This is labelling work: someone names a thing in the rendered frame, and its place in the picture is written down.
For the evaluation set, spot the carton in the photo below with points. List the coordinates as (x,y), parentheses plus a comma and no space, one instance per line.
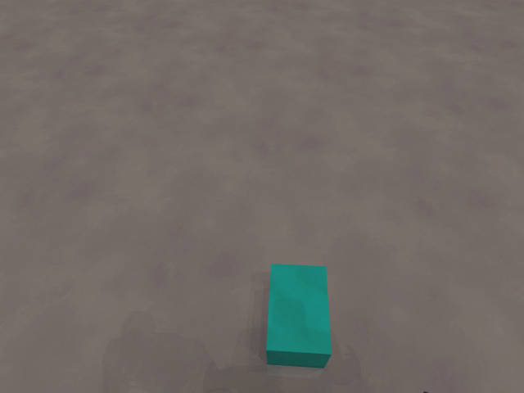
(298,331)

